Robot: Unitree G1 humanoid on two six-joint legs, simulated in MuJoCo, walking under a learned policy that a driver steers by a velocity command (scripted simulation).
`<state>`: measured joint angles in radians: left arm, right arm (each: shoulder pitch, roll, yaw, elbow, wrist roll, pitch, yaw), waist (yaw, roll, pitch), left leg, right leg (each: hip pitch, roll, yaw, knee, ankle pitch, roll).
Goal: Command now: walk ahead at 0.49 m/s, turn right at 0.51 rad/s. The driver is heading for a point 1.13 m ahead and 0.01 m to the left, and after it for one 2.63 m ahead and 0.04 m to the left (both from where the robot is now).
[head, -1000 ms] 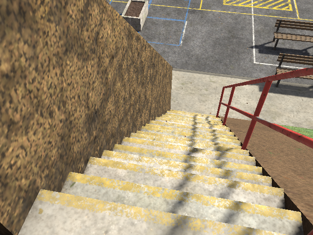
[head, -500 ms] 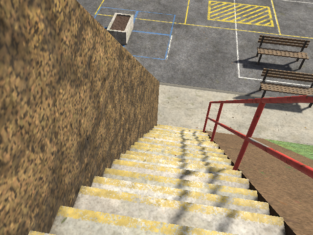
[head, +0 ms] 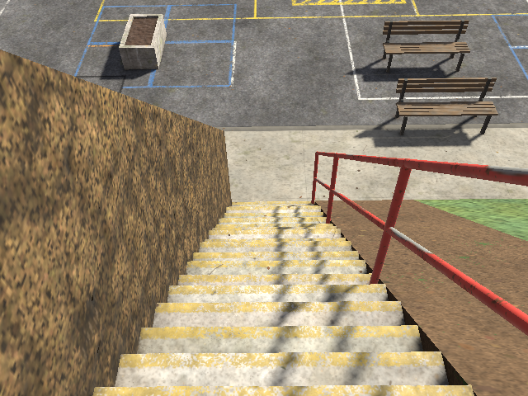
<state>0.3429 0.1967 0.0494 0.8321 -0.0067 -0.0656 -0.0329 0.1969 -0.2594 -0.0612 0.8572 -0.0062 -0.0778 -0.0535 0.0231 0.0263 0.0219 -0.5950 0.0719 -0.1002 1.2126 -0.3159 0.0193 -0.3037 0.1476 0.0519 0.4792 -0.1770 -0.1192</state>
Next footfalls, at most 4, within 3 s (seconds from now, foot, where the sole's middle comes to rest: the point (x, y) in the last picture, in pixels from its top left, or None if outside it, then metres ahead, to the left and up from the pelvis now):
0.48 left None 0.31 0.19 -0.99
1.04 right None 0.56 -0.08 -1.20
1.52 left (232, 379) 0.76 0.19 -1.38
1.94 right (285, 350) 0.99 -0.01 -1.63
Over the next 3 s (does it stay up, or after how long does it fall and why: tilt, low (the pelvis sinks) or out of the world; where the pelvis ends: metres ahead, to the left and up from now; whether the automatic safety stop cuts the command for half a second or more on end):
stays up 1.04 0.11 -0.90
